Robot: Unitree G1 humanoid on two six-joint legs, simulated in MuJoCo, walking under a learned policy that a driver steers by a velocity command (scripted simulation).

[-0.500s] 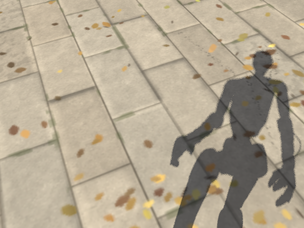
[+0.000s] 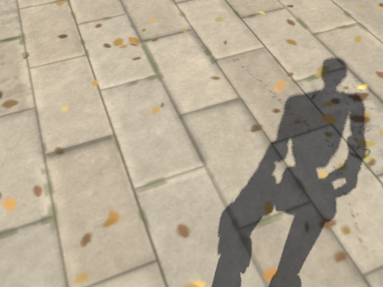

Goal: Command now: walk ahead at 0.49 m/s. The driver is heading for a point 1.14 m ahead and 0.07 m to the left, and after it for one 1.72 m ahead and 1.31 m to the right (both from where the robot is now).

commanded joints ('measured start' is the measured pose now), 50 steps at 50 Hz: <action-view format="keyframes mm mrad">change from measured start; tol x16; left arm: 1 -48 131 33 -97 12 -16 -11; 20 -538 72 15 -251 8 19 -36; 26 60 289 96 -85 53 -8 -2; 30 -172 99 53 -91 3 -15 -20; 50 82 135 41 54 17 -24 14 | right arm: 1 140 -74 -25 24 9 -12 5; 26 492 6 24 143 46 -40 -17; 44 -129 -23 10 -32 0 10 19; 50 -112 -55 -6 -47 -1 -12 10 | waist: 1 -40 -25 -17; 21 -73 82 29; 24 83 70 -145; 26 87 -228 -387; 30 -15 -16 -67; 50 -19 -65 7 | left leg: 1 299 386 -580 -429 -200 168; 6 158 282 -316 -486 103 105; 15 371 235 -197 -466 368 17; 23 536 292 -169 -152 876 14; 25 231 215 -107 318 496 -22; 26 -129 22 -56 692 -284 -67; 27 -216 58 -187 761 -292 -49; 42 -222 176 -67 157 187 -125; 50 -88 99 -36 -43 24 -44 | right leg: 1 -447 -107 57 192 98 -17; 14 -506 -158 -73 -386 448 72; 20 -514 -110 -89 -534 328 33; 24 -1 -32 -104 -679 279 -56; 26 516 -516 601 -769 174 -263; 32 11 -294 188 -951 428 -117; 46 191 -277 47 -981 624 -101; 50 258 -300 21 -834 908 -80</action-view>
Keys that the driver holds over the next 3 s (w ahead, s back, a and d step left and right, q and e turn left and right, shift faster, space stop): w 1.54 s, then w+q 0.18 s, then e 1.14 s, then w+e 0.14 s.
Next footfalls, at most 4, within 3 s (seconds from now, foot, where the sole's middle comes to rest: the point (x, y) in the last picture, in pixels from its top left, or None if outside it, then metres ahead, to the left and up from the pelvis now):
0.48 right None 0.44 -0.12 -0.75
1.04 left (189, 211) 0.73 0.06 -0.75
1.62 right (231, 148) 1.04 -0.11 -0.75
2.10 left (190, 122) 1.18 0.07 -0.75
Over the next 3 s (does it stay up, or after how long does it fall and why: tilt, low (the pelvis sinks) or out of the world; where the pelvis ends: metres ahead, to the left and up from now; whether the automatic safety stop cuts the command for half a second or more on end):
stays up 1.04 -0.03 0.02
